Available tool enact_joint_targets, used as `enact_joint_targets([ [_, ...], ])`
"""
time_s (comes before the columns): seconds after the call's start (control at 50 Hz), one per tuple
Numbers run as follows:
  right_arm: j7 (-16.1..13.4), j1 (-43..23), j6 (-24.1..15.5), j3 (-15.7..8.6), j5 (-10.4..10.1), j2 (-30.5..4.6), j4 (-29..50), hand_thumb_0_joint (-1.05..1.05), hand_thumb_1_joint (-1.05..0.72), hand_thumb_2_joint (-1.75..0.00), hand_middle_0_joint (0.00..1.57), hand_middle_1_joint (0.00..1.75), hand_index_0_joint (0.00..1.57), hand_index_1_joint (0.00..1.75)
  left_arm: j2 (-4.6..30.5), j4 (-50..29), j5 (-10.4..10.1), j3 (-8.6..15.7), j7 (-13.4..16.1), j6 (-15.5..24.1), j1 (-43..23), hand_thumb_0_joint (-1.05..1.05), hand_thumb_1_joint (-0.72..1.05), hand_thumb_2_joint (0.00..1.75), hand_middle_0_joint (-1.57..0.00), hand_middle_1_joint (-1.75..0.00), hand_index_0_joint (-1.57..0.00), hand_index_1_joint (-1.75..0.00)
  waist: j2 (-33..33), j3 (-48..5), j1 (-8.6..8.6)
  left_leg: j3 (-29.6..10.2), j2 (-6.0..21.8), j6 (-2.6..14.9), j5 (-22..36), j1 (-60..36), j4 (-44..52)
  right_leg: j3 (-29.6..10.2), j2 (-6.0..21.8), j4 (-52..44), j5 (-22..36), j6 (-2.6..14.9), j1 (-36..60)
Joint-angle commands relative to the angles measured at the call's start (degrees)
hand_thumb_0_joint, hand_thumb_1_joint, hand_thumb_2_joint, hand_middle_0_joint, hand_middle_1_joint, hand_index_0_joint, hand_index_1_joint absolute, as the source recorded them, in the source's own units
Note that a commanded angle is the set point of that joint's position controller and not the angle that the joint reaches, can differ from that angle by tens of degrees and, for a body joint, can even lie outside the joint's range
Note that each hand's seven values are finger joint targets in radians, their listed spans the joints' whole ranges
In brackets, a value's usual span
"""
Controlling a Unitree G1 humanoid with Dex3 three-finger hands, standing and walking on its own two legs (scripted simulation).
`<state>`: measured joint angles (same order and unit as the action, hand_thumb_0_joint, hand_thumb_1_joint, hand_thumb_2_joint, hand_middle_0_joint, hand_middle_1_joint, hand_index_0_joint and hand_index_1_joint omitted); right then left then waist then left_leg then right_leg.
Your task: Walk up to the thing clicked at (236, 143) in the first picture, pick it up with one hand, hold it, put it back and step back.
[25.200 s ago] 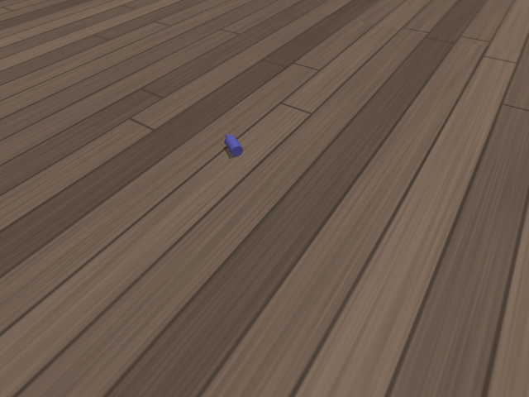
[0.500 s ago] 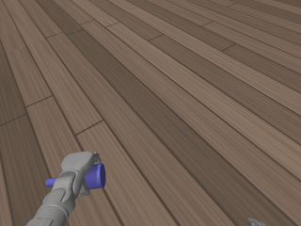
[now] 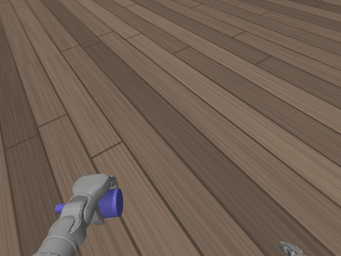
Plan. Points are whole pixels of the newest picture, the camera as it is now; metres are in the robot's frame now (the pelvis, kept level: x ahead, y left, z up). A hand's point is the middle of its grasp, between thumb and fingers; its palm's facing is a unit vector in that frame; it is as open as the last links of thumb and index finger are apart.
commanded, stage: hold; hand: left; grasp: from above
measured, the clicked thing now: (88, 205) +0.30 +0.26 -0.09
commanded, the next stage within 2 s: crouch in 1.12 s
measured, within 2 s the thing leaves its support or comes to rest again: neither
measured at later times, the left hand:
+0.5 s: hand (95, 206) +0.27 +0.22 -0.04, palm faces -0.47 -0.06 -0.88, open 9.9 cm
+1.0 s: hand (94, 207) +0.27 +0.22 -0.03, palm faces -0.46 -0.06 -0.89, open 9.9 cm
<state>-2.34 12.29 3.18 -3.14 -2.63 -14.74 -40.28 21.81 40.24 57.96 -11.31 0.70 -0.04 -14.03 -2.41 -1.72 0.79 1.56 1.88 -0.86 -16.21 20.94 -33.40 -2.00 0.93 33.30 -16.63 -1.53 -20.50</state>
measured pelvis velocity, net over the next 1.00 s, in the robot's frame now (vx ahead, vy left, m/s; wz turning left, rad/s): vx -0.02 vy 0.00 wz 0.00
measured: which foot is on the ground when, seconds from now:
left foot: down 0.00-1.00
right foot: down 0.00-1.00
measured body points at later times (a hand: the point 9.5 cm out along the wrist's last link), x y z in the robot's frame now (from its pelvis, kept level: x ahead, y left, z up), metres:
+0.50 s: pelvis -0.01 +0.00 +0.01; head +0.00 -0.02 +0.45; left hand +0.29 +0.22 +0.01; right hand +0.13 -0.26 -0.11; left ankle +0.01 +0.13 -0.73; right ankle +0.00 -0.14 -0.73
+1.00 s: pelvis -0.02 +0.00 +0.01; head -0.01 -0.02 +0.46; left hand +0.29 +0.22 +0.02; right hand +0.13 -0.26 -0.11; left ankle +0.01 +0.13 -0.73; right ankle +0.00 -0.14 -0.73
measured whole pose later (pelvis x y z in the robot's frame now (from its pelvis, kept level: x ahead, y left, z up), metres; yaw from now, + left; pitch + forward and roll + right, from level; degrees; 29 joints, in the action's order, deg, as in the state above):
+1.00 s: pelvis -0.02 +0.00 +0.01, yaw +0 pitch +0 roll +0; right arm -3.6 10.1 3.8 -1.9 -3.3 -14.4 -40.1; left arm 22.3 36.5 57.1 -12.1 -2.3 0.3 -13.2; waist -2.8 -0.1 -0.3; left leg 1.7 1.6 -0.7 -12.4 16.0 -28.0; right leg -2.2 1.1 28.5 -13.1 -1.6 -15.9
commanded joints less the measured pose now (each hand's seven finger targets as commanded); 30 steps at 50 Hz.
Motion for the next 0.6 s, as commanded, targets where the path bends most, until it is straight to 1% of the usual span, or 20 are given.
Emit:
enact_joint_targets([
  [0.0, -0.39, -3.09, -2.33, -2.18, -0.11, -7.98, 7.24, 0.00, -0.89, -0.90, 0.20, 0.30, 0.20, 0.30, 12.92, -13.13, -0.38, 5.83, 2.56, 0.32, -20.50, 0.00, 0.74, 0.72, -1.12, -0.52, -1.12, -0.53, 0.99, -15.51, 0.13, 0.04, -2.70, 1.24, 14.30, -10.16, 3.82, 1.57, -2.36, -5.45, 13.25, 1.35, 4.36],
  [0.02, -0.41, -2.98, -2.31, -2.20, -0.12, -7.97, 7.34, 0.00, -0.89, -0.90, 0.20, 0.30, 0.20, 0.30, 13.08, -12.47, 0.07, 6.02, 2.51, 0.22, -20.11, 0.00, 0.74, 0.72, -1.12, -0.53, -1.11, -0.53, 1.81, -15.63, -0.03, 0.11, -2.77, 1.42, 14.59, -10.11, 4.05, 1.56, -2.32, -5.51, 13.74, 1.30, 4.71],
  [0.06, -0.48, -3.71, -2.22, -2.08, -0.22, -7.71, 7.70, 0.00, -0.89, -0.90, 0.20, 0.30, 0.20, 0.30, 13.51, -14.31, -0.15, 6.29, 2.42, 0.22, -20.66, 0.00, 0.76, 0.74, -1.14, -0.52, -1.13, -0.53, 0.14, -16.16, -0.58, 0.51, -3.00, 1.32, 14.51, -10.81, 4.30, 1.37, -2.16, -5.98, 13.61, 1.31, 5.04],
  [0.08, -0.49, -3.31, -2.21, -2.00, -0.11, -7.78, 7.48, 0.00, -0.89, -0.90, 0.20, 0.30, 0.20, 0.30, 13.28, -13.55, 0.06, 6.18, 2.36, 0.10, -20.29, 0.00, 0.77, 0.73, -1.14, -0.52, -1.13, -0.53, 1.33, -15.90, 0.01, 0.42, -2.98, 1.52, 14.58, -10.52, 4.14, 1.34, -2.13, -5.96, 13.88, 1.17, 5.28],
  [0.1, -0.53, -3.58, -2.17, -2.06, -0.18, -7.89, 7.41, 0.00, -0.89, -0.90, 0.20, 0.30, 0.20, 0.30, 13.14, -13.27, -0.05, 6.21, 2.33, 0.01, -19.46, 0.00, 0.77, 0.73, -1.14, -0.51, -1.14, -0.52, 1.65, -15.77, -0.23, 0.32, -2.84, 1.39, 14.81, -10.93, 4.50, 1.56, -2.24, -6.02, 13.90, 1.27, 5.66],
  [0.14, -0.52, -3.56, -2.08, -2.04, -0.24, -7.90, 7.41, 0.00, -0.89, -0.90, 0.20, 0.30, 0.20, 0.30, 12.93, -13.74, -0.08, 5.75, 1.87, 0.03, -19.81, 0.00, 0.77, 0.73, -1.14, -0.52, -1.13, -0.53, 0.57, -14.97, 0.01, 0.35, -2.66, 1.31, 14.52, -11.21, 4.98, 1.66, -2.27, -6.24, 13.51, 1.47, 5.12],
  [0.16, -0.57, -3.97, -2.05, -2.06, -0.20, -8.04, 7.59, 0.00, -0.89, -0.90, 0.20, 0.30, 0.20, 0.30, 13.78, -14.35, -0.20, 6.34, 1.69, 0.18, -20.64, 0.00, 0.77, 0.72, -1.13, -0.52, -1.13, -0.53, 0.20, -15.12, -0.21, 0.22, -2.58, 1.24, 14.10, -11.49, 5.32, 1.86, -2.35, -6.48, 12.83, 1.51, 5.12],
  [0.2, -0.55, -4.00, -2.03, -1.92, -0.31, -8.00, 7.76, 0.00, -0.89, -0.90, 0.20, 0.30, 0.20, 0.30, 13.27, -13.58, -0.06, 6.02, 1.42, 0.27, -19.57, 0.00, 0.75, 0.73, -1.13, -0.52, -1.12, -0.53, 0.75, -13.94, -0.40, -0.02, -2.49, 1.24, 13.11, -11.24, 5.90, 1.93, -2.37, -6.83, 11.67, 1.68, 4.88],
  [0.22, -0.58, -4.40, -1.96, -1.95, -0.39, -7.86, 8.14, 0.00, -0.89, -0.90, 0.20, 0.30, 0.20, 0.30, 13.57, -15.58, -0.16, 6.38, 1.31, 0.43, -20.32, 0.00, 0.75, 0.73, -1.12, -0.53, -1.12, -0.53, -0.60, -15.16, -0.77, 0.23, -2.69, 1.19, 13.34, -12.04, 5.98, 1.68, -2.23, -6.90, 11.94, 1.72, 5.22],
  [0.26, -0.67, -4.86, -2.09, -1.70, -0.18, -7.73, 7.81, 0.00, -0.89, -0.90, 0.20, 0.30, 0.20, 0.30, 13.49, -15.53, -0.20, 6.03, 1.27, 0.49, -21.77, 0.00, 0.73, 0.70, -1.09, -0.54, -1.10, -0.54, 0.06, -14.94, -0.36, -0.02, -2.43, 1.16, 12.91, -12.00, 6.17, 1.90, -2.51, -7.15, 11.20, 1.66, 5.30],
  [0.28, -0.70, -4.88, -2.16, -1.57, -0.20, -7.75, 7.89, 0.00, -0.89, -0.90, 0.20, 0.30, 0.20, 0.30, 13.87, -14.71, -0.23, 6.47, 1.28, 0.47, -20.92, 0.00, 0.74, 0.69, -1.11, -0.52, -1.11, -0.52, 0.76, -13.98, -0.32, 0.15, -2.62, 1.40, 12.25, -11.37, 6.28, 1.79, -2.33, -7.53, 11.01, 1.56, 5.74],
  [0.3, -0.75, -5.42, -2.16, -1.66, -0.45, -7.79, 8.31, 0.00, -0.89, -0.90, 0.20, 0.30, 0.20, 0.30, 13.67, -15.76, -0.59, 6.30, 1.21, 0.52, -20.73, 0.00, 0.76, 0.68, -1.11, -0.52, -1.12, -0.52, -0.03, -14.09, -0.84, 0.30, -2.71, 1.23, 11.75, -11.65, 6.55, 1.68, -2.26, -7.73, 10.38, 1.66, 5.49],
  [0.32, -0.78, -5.57, -2.14, -1.54, -0.36, -7.68, 8.19, 0.00, -0.90, -0.90, 0.20, 0.30, 0.20, 0.30, 13.68, -14.49, -0.48, 6.38, 1.08, 0.47, -20.19, 0.00, 0.74, 0.70, -1.11, -0.53, -1.11, -0.53, -0.01, -13.31, -0.54, 0.48, -2.78, 1.32, 10.90, -11.42, 6.57, 1.51, -2.12, -8.14, 9.57, 1.54, 5.20],
  [0.34, -0.80, -5.34, -2.21, -1.48, -0.33, -7.63, 8.13, 0.00, -0.89, -0.90, 0.20, 0.30, 0.20, 0.30, 13.80, -15.60, -0.48, 6.38, 0.87, 0.58, -21.21, 0.00, 0.75, 0.68, -1.09, -0.54, -1.10, -0.53, 0.04, -14.19, -0.24, 0.34, -2.57, 1.37, 11.45, -11.92, 6.71, 1.54, -2.29, -7.81, 10.17, 1.61, 5.32],
  [0.36, -0.84, -5.43, -2.21, -1.49, -0.32, -7.65, 7.98, 0.00, -0.90, -0.90, 0.20, 0.30, 0.20, 0.30, 13.81, -14.72, -0.21, 6.32, 0.77, 0.46, -20.73, 0.00, 0.74, 0.69, -1.10, -0.54, -1.11, -0.54, 0.73, -13.77, -0.63, 0.18, -2.56, 1.35, 12.17, -11.74, 6.85, 1.73, -2.27, -7.83, 10.66, 1.61, 5.72],
  [0.4, -0.87, -5.78, -2.23, -1.54, -0.47, -7.62, 8.50, 0.00, -0.89, -0.90, 0.20, 0.30, 0.20, 0.30, 13.27, -16.63, -0.62, 5.93, 0.30, 0.57, -20.48, 0.00, 0.76, 0.71, -1.12, -0.53, -1.12, -0.53, 0.12, -14.61, -0.88, 0.34, -2.58, 1.39, 12.20, -12.51, 6.97, 1.59, -2.23, -7.96, 10.71, 1.65, 6.01],
  [0.42, -0.93, -5.95, -2.21, -1.43, -0.45, -7.48, 8.46, 0.00, -0.89, -0.90, 0.20, 0.30, 0.20, 0.30, 13.35, -15.71, -0.76, 5.87, 0.03, 0.52, -20.21, 0.00, 0.76, 0.70, -1.11, -0.56, -1.12, -0.55, 1.09, -14.04, -0.75, 0.32, -2.65, 1.46, 12.32, -12.17, 7.06, 1.72, -2.25, -8.29, 10.73, 1.53, 6.20],
  [0.5, -1.15, -6.42, -2.27, -1.21, -0.46, -7.52, 8.42, 0.00, -0.89, -0.90, 0.20, 0.30, 0.20, 0.30, 13.76, -17.00, -1.00, 6.01, -0.51, 0.58, -21.20, 0.00, 0.76, 0.68, -1.09, -0.56, -1.11, -0.55, 0.68, -13.52, -0.71, 0.45, -2.60, 1.47, 11.14, -12.39, 7.64, 1.62, -2.26, -8.87, 9.61, 1.55, 5.99],
  [0.56, -1.20, -6.72, -2.31, -0.93, -0.55, -7.30, 8.61, 0.00, -0.90, -0.90, 0.20, 0.30, 0.20, 0.30, 12.86, -15.43, -0.97, 5.42, -0.65, 0.53, -20.14, 0.00, 0.75, 0.66, -1.11, -0.53, -1.12, -0.52, 1.37, -12.02, -0.70, 0.38, -2.63, 1.56, 9.54, -11.90, 8.32, 1.60, -2.16, -9.36, 8.15, 1.59, 5.59],
  [0.58, -1.23, -6.86, -2.27, -0.93, -0.57, -7.43, 8.84, 0.00, -0.90, -0.90, 0.20, 0.30, 0.20, 0.30, 13.37, -15.53, -1.23, 6.13, -0.58, 0.51, -19.41, 0.00, 0.77, 0.65, -1.10, -0.54, -1.12, -0.53, 1.71, -12.16, -1.02, 0.44, -2.68, 1.61, 9.68, -11.65, 8.28, 1.60, -2.16, -9.46, 8.21, 1.54, 5.94],
])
